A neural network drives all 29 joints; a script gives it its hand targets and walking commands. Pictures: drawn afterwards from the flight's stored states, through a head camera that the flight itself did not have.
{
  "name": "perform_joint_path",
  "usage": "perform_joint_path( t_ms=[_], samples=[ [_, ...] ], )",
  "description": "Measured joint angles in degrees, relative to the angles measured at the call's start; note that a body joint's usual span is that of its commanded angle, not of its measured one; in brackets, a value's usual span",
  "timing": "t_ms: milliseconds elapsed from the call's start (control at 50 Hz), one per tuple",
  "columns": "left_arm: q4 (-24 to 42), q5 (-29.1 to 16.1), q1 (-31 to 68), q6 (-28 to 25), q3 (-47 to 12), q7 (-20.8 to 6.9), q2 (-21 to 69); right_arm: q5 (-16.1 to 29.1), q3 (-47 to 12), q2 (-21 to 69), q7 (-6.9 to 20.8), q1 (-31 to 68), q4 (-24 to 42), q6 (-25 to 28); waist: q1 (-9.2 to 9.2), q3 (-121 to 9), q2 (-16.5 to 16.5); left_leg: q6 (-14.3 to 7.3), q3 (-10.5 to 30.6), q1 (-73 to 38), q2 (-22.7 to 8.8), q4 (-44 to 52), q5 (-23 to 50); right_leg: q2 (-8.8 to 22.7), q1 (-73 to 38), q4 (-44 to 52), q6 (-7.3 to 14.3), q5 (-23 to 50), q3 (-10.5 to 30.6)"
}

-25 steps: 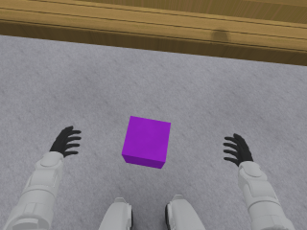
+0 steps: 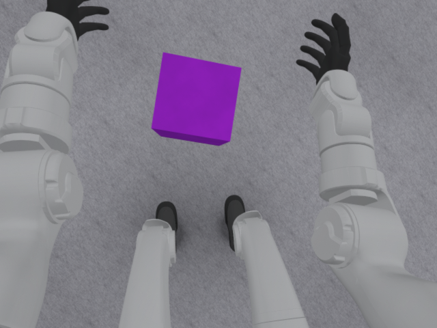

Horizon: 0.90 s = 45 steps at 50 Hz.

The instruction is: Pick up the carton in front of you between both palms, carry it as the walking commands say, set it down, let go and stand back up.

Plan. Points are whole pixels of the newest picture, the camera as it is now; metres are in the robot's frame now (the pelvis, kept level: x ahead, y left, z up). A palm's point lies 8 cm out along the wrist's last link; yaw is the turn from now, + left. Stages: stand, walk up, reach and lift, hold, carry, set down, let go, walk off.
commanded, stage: reach and lift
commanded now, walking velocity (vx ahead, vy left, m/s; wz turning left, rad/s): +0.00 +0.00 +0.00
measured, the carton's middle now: (195, 106) +0.53 -0.02 -0.53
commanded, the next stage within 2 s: none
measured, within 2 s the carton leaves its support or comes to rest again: leaves its support in 1.74 s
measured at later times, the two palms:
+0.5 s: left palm (115, 77) +0.56 +0.17 -0.31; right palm (282, 101) +0.49 -0.21 -0.30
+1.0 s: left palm (133, 94) +0.56 +0.16 -0.47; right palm (260, 111) +0.50 -0.20 -0.46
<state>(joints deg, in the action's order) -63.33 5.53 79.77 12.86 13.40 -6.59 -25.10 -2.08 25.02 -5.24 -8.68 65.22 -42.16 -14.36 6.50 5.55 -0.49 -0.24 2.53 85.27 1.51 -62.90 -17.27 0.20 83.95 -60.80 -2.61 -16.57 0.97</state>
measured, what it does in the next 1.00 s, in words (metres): lowers itself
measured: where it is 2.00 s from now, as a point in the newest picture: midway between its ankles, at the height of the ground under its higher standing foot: (203, 237)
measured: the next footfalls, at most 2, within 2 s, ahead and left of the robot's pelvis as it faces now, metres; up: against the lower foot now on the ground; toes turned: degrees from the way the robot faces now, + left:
none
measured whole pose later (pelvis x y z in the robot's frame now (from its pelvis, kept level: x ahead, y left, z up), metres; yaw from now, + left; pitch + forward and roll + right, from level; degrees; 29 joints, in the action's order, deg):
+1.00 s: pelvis -0.03 +0.00 -0.28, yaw -4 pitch +38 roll -4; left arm -72.1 -10.8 95.0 5.1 -3.5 1.3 -30.5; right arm 9.8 15.5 -13.0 -9.9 84.7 -61.0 -4.1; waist 4.2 25.0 2.0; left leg 0.3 3.3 129.3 1.6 -125.2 -33.6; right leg -2.8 127.7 -121.8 -4.9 -32.0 1.1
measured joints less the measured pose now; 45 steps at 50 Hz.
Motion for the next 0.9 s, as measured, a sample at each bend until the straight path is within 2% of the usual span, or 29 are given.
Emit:
perform_joint_path(
  t_ms=[160,300,380,480,560,640,720,820,900],
  samples=[
    [2.4,3.34,-1.51,-3.07,3.39,1.14,3.56,-3.02,3.74,2.56,2.1,-2.44,1.68,4.87,-0.68,-4.47,-0.34,-0.03,0.71,6.06,0.21,-0.43,-1.36,-0.28,5.75,0.1,-0.21,-1.12,-0.07],
    [2.55,4.26,-5.6,-5.64,4.59,3.08,6.56,-4.88,5.73,3.36,3.26,-4.65,-1.66,8.61,-1.62,-10.01,-0.87,0.58,2.0,16.75,0.65,-10.02,-5.82,-1.26,16.66,-9.6,-0.88,-4.65,0.12],
    [2.25,1.96,-5.66,-6.66,2.4,4.71,6.01,-2.75,3.98,2.14,2.54,-3.7,-3.34,9.63,-1.98,-9.9,-0.54,0.98,2.26,24.14,0.91,-18.76,-8.78,-1.91,23.92,-18.07,-0.89,-8.08,0.33],
    [2.38,-4.15,-3.1,-7.02,-3.41,6.6,2.24,3.01,-1.45,-0.83,0.54,-0.62,-4.22,9.58,-1.9,-6.24,0.11,1.38,2.27,32.62,1.32,-30.7,-11.69,-2.51,32.41,-29.96,-0.79,-11.38,0.42],
    [2.17,-9.27,0.28,-6.22,-8.38,7.34,-1.28,7.86,-5.57,-3.45,-0.92,2.54,-4.61,8.45,-1.68,-2.18,0.59,1.57,2.24,37.96,1.57,-39.6,-12.93,-2.84,37.72,-38.8,-1.19,-12.61,0.31],
    [0.45,-12.52,4.9,-4.84,-11.87,7.48,-3.74,11.12,-7.89,-5.48,-1.88,6.65,-6.05,6.84,-1.53,2.4,1.0,1.7,2.16,41.41,1.72,-46.53,-13.19,-3.13,41.11,-45.58,-1.67,-12.79,0.25],
    [-3.45,-13.79,10.04,-4.2,-13.66,7.2,-4.89,11.83,-8.34,-6.5,-1.97,11.46,-9.51,6.08,-1.45,6.77,1.33,1.54,1.91,43.47,1.68,-51.25,-12.97,-3.33,43.1,-50.18,-2.08,-12.53,0.32],
    [-8.24,-14.15,14.62,-5.05,-14.6,6.82,-5.26,10.64,-7.67,-6.73,-1.4,16.68,-14.9,7.06,-1.57,11.78,1.74,1.31,1.62,44.97,1.43,-55.6,-13.15,-3.44,44.54,-54.41,-2.4,-12.63,0.33],
    [-9.67,-14.83,16.05,-6.28,-15.56,7.02,-5.74,10.4,-7.71,-6.84,-1.14,19.49,-17.9,8.53,-1.85,16.19,2.23,1.0,1.25,44.96,0.74,-58.86,-14.15,-3.59,44.67,-57.53,-2.49,-13.34,0.32]
  ],
)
